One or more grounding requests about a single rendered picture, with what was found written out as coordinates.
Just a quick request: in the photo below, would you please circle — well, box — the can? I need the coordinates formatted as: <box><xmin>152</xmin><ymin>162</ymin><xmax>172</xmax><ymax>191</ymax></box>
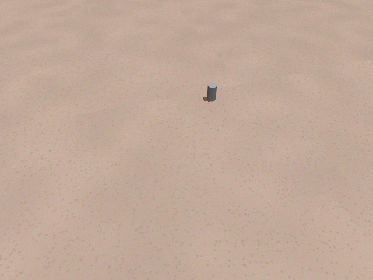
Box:
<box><xmin>207</xmin><ymin>83</ymin><xmax>217</xmax><ymax>102</ymax></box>

